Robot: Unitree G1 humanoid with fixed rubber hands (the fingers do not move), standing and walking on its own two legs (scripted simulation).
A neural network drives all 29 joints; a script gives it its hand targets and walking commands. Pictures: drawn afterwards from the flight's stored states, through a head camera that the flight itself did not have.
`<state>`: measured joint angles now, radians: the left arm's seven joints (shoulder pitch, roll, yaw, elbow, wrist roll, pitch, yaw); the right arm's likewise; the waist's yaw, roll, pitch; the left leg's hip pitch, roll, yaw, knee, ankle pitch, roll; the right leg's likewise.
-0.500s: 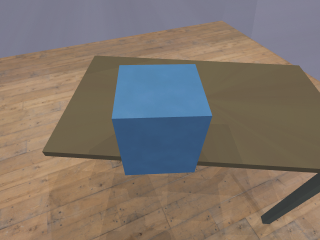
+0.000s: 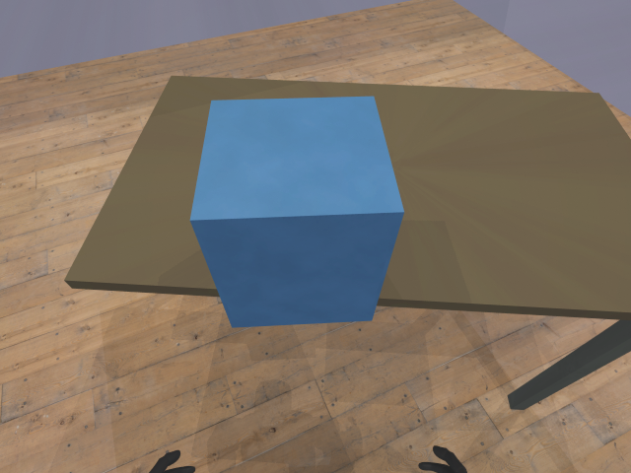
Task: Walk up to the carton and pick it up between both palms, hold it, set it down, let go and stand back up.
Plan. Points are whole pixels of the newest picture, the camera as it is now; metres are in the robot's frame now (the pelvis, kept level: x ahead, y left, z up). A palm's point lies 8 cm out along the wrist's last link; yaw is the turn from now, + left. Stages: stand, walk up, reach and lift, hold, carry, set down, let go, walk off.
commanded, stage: reach and lift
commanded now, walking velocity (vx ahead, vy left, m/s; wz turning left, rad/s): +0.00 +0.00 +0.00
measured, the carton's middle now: (298, 219) +0.46 +0.02 +0.05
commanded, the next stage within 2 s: none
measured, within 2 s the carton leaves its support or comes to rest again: neither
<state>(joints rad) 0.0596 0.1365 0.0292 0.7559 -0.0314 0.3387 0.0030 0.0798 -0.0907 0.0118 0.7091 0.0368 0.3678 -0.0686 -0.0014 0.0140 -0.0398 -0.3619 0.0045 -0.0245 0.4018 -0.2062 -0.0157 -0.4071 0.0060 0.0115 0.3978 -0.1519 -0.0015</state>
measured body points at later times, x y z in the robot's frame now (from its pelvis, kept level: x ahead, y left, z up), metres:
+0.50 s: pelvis -0.04 +0.00 +0.00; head -0.03 -0.01 +0.45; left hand +0.11 +0.22 -0.10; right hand +0.12 -0.18 -0.10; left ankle -0.01 +0.13 -0.74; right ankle +0.02 -0.12 -0.74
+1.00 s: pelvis -0.02 +0.01 +0.00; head +0.00 +0.01 +0.45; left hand +0.19 +0.22 -0.05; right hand +0.19 -0.18 -0.05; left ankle -0.01 +0.13 -0.74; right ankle +0.02 -0.12 -0.74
